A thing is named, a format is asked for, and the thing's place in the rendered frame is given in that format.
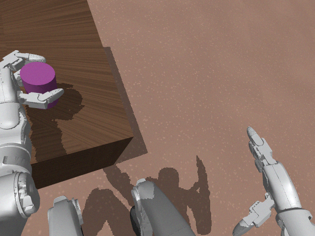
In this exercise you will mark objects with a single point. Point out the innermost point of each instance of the can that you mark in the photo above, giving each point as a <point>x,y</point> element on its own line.
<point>39,77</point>

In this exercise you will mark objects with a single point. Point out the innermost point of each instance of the left robot arm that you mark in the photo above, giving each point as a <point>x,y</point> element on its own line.
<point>19,197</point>

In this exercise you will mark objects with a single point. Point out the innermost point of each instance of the right robot foot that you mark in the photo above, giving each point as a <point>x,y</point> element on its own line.
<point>134,222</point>

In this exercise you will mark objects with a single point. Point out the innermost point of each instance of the left robot hand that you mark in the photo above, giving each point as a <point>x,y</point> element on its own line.
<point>10,82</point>

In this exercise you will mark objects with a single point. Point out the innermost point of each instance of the right robot arm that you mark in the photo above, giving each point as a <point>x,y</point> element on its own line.
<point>295,222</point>

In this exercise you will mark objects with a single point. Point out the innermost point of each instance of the right robot hand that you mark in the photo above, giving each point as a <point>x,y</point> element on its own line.
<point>280,191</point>

